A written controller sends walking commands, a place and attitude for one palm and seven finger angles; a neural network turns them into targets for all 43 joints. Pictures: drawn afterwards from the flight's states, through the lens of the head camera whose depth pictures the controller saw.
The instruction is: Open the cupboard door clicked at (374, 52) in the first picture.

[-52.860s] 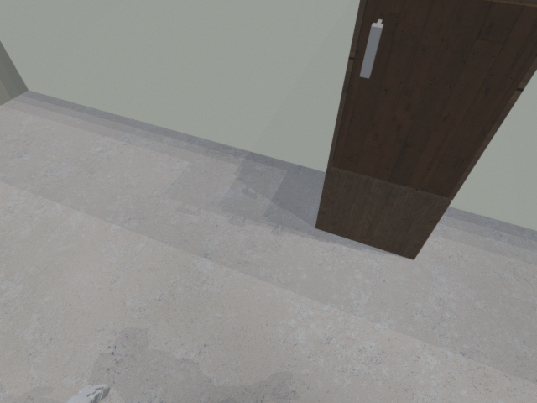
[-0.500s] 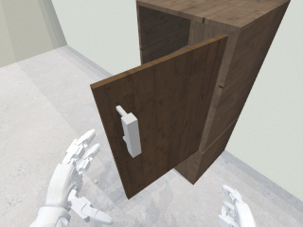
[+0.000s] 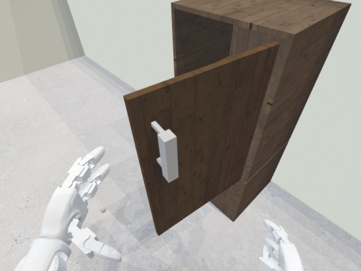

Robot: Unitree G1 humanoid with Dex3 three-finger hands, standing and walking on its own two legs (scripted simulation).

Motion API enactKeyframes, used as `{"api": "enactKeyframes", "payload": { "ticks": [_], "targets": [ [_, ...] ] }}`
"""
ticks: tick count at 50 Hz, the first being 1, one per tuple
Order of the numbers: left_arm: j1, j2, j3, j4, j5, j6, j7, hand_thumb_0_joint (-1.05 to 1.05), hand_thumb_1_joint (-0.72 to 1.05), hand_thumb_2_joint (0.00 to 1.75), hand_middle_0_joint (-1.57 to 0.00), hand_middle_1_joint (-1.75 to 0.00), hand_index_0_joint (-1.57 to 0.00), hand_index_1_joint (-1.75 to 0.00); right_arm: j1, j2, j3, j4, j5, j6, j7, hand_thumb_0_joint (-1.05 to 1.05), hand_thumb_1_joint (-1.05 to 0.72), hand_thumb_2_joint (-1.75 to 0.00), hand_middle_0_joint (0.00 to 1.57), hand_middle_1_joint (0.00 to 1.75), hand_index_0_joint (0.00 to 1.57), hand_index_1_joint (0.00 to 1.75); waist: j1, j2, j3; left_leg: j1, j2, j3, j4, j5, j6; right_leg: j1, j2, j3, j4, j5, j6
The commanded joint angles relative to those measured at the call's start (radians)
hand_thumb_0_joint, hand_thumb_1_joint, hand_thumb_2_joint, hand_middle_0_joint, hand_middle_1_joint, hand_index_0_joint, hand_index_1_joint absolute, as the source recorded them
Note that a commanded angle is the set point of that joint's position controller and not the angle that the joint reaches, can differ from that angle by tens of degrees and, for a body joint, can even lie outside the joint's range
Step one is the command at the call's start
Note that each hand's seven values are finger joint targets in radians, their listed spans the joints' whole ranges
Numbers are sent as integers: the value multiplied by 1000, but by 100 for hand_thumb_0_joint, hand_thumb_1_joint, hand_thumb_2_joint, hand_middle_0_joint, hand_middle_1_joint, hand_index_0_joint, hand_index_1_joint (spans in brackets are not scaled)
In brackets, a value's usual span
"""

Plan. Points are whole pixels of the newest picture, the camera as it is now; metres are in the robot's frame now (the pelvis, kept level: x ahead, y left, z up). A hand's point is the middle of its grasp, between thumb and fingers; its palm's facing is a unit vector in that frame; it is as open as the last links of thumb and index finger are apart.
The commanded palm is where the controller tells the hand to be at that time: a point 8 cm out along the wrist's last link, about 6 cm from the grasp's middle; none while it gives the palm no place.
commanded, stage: draw the hand back to the body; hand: left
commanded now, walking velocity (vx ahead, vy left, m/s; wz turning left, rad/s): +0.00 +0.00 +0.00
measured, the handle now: (163, 151) +0.33 +0.08 +0.13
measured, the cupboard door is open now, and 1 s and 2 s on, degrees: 82 82 82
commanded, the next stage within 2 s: step back with the hand held close in 1.24 s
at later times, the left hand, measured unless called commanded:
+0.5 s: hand (62, 198) +0.19 +0.23 +0.14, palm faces +0.32 -0.88 -0.35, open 13.5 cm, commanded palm +0.15 +0.27 +0.17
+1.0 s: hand (43, 176) +0.22 +0.27 +0.17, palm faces +0.45 -0.79 -0.41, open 7.9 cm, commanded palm +0.17 +0.30 +0.18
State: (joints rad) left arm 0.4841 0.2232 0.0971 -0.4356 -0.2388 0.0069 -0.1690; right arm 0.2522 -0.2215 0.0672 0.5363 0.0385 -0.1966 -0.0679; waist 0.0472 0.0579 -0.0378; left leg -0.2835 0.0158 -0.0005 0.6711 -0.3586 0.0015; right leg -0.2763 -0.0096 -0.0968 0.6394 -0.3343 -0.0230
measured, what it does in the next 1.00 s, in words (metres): stands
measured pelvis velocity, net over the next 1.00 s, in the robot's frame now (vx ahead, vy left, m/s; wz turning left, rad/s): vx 0.03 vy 0.01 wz -0.02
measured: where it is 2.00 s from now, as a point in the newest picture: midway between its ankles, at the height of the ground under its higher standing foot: outside the picture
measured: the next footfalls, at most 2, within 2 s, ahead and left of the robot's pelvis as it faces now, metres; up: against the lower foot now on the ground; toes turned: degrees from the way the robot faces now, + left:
none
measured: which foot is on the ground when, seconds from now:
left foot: down 0.00-1.00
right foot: down 0.00-1.00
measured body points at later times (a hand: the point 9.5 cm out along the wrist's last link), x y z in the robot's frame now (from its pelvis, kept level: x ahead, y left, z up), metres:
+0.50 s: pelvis +0.01 +0.01 +0.02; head -0.01 +0.00 +0.47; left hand +0.17 +0.27 +0.16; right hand +0.19 -0.20 -0.06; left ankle +0.00 +0.12 -0.72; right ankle +0.01 -0.10 -0.72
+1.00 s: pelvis +0.03 +0.01 +0.02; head +0.02 -0.01 +0.47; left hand +0.19 +0.31 +0.19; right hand +0.22 -0.22 -0.07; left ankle +0.00 +0.12 -0.72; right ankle +0.01 -0.10 -0.72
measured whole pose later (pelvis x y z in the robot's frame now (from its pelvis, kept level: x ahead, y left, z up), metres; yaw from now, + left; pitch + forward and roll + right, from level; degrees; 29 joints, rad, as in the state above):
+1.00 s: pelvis +0.03 +0.01 +0.02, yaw -1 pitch -4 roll +0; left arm 0.46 0.33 0.33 -0.37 -0.05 -0.07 0.12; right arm 0.18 -0.23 0.02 0.64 0.00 -0.09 -0.07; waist 0.08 0.07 0.04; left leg -0.06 0.01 0.03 0.40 -0.27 0.01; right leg -0.06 0.00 -0.07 0.38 -0.24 -0.01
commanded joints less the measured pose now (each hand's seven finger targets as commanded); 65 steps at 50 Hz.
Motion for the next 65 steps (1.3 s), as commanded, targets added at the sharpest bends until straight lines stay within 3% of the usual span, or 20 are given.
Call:
{"api": "enactKeyframes", "payload": {
  "ticks": [1,6,8,9,10,11,12,15,17,22,28,31,32,36,43,46,48,55,60,65],
  "targets": [
    [-124,114,87,-236,-35,-56,-19,0,-50,30,-15,-30,-15,-30,-149,-108,-41,-168,7,-78,-17,0,-90,-90,20,30,20,30,0,-35,-39,-7,-22,-31,-126,126,21,19,10,48,-149,98,7],
    [-128,142,145,-199,-55,-32,-36,0,-40,34,-15,-30,-15,-30,-156,-109,-39,-153,10,-89,-22,0,-90,-90,20,30,20,30,8,-49,-25,1,-21,-36,-148,120,20,26,13,41,-168,80,8],
    [-157,163,168,-202,-60,-22,-41,0,-32,37,-16,-30,-16,-30,-166,-113,-38,-149,12,-90,-25,0,-90,-90,20,30,20,30,10,-20,-24,4,-21,-36,-156,109,19,35,10,47,-181,57,6],
    [-199,259,166,-290,97,-80,110,0,-29,39,-16,-30,-16,-30,-183,-92,-43,-149,-12,-84,-40,0,-90,-90,20,30,20,30,22,-14,24,4,-13,-25,-182,87,19,50,-3,87,-235,34,0],
    [-99,181,141,-224,114,-86,173,0,-26,40,-16,-30,-16,-30,-165,-84,-39,-136,-25,-82,-43,0,-90,-90,20,30,20,30,12,-23,58,11,-14,-25,-194,70,14,40,-8,78,-255,4,-2],
    [-46,137,105,-201,123,-82,195,0,-22,42,-16,-30,-16,-30,-162,-84,-38,-136,-27,-76,-37,0,-90,-90,20,30,20,30,9,-45,72,13,-13,-26,-199,68,14,33,-9,74,-258,-1,-1],
    [-54,162,116,-229,141,-90,218,0,-18,43,-16,-30,-16,-30,-167,-94,-44,-129,-28,-69,-33,0,-90,-90,20,30,20,30,14,-52,42,31,-9,-26,-205,87,17,63,-8,75,-260,19,-3],
    [-57,175,116,-271,174,-121,260,0,-8,48,-16,-30,-16,-30,-168,-93,-46,-119,-34,-56,-27,0,-90,-90,20,30,20,30,10,44,10,82,-6,-18,-240,125,15,102,-7,69,-254,75,-5],
    [-57,204,141,-258,189,-132,284,0,-1,51,-17,-30,-17,-30,-169,-98,-49,-103,-39,-52,-27,0,-90,-90,20,30,20,30,12,28,10,87,-1,-23,-263,142,13,132,-4,65,-259,94,-8],
    [-68,225,181,-231,202,-145,309,0,17,58,-17,-30,-17,-30,-180,-98,-58,-84,-42,-33,-30,0,-90,-90,20,30,20,30,11,-19,8,130,3,-18,-291,191,16,165,-3,64,-282,138,-6],
    [-61,218,207,-196,201,-149,312,0,37,68,-18,-30,-18,-30,-189,-100,-62,-68,-42,-5,-23,0,-90,-90,20,30,20,30,17,5,21,152,10,-22,-319,283,10,203,1,59,-278,217,-7],
    [-56,238,244,-197,198,-150,312,0,48,72,-19,-30,-19,-30,-190,-101,-68,-67,-43,10,-18,0,-90,-90,20,30,20,30,24,-18,-11,169,11,-19,-317,337,10,230,4,59,-274,262,-6],
    [-51,258,264,-182,199,-148,314,0,51,74,-19,-30,-19,-30,-197,-103,-71,-64,-43,12,-19,0,-90,-90,20,30,20,30,29,10,-1,169,10,-13,-315,355,9,236,1,63,-277,282,-8],
    [-57,269,298,-194,192,-148,313,0,65,80,-19,-30,-19,-30,-188,-100,-74,-63,-42,28,-13,0,-90,-90,20,30,20,30,28,5,-20,187,12,-10,-309,431,5,249,3,64,-273,337,-5],
    [-92,301,357,-146,181,-142,316,0,90,90,-20,-30,-20,-30,-189,-101,-80,-52,-39,50,-16,0,-90,-90,20,30,20,30,25,8,0,198,11,2,-310,434,7,242,1,65,-291,357,-2],
    [-90,268,322,-131,180,-139,308,0,90,90,-20,-30,-20,-30,-191,-106,-84,-54,-37,54,-12,0,-90,-90,20,30,20,30,20,-13,-1,213,12,8,-307,437,15,230,1,66,-295,360,3],
    [-95,266,311,-140,182,-139,308,0,90,90,-20,-30,-20,-30,-192,-109,-86,-54,-38,53,-10,0,-90,-90,20,30,20,30,19,11,-9,217,11,9,-308,439,15,235,-2,67,-296,362,5],
    [-87,308,348,-184,184,-146,315,0,90,90,-20,-30,-20,-30,-194,-102,-87,-57,-40,50,-12,0,-90,-90,20,30,20,30,29,1,-58,233,5,13,-296,470,17,261,-2,71,-291,409,5],
    [-83,294,342,-159,181,-145,311,0,90,90,-20,-30,-20,-30,-201,-97,-86,-54,-36,56,-11,0,-90,-90,20,30,20,30,25,22,-4,216,6,19,-304,424,15,235,0,74,-308,374,4],
    [-94,281,329,-133,180,-148,306,0,90,90,-20,-30,-20,-30,-202,-101,-89,-53,-36,58,-10,0,-90,-90,20,30,20,30,21,-6,10,212,5,19,-313,364,20,220,2,76,-325,318,6]
  ]
}}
